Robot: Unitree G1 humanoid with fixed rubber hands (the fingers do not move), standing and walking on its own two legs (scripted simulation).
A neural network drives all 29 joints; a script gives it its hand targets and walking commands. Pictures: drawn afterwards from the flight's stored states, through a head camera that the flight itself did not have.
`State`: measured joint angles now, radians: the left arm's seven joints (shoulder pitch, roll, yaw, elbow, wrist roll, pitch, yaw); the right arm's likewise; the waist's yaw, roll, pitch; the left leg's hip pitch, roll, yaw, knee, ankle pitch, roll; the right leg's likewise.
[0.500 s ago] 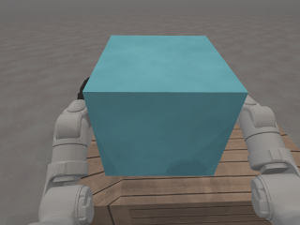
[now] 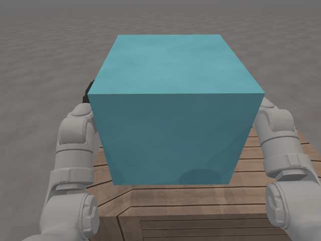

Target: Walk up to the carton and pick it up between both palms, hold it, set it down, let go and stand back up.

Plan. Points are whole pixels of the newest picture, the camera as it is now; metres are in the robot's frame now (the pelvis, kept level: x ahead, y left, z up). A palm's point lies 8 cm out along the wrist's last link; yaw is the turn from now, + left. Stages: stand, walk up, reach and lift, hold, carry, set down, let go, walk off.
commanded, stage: set down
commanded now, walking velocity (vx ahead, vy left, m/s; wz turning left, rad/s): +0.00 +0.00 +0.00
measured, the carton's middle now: (170, 104) +0.41 +0.00 +0.19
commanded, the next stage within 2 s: none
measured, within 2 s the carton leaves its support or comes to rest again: neither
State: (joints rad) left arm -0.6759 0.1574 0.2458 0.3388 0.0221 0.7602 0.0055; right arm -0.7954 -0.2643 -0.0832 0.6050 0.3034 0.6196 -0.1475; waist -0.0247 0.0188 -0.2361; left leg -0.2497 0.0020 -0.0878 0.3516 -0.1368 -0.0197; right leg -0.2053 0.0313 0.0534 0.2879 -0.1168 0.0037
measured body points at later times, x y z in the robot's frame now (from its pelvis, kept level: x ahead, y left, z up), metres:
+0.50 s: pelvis +0.01 -0.01 +0.00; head -0.06 +0.00 +0.45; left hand +0.38 +0.21 +0.19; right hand +0.41 -0.18 +0.20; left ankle +0.03 +0.13 -0.75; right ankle +0.02 -0.12 -0.75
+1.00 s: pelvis +0.02 -0.01 +0.00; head -0.04 -0.03 +0.45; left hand +0.37 +0.18 +0.17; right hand +0.41 -0.20 +0.16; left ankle +0.03 +0.13 -0.75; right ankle +0.02 -0.12 -0.75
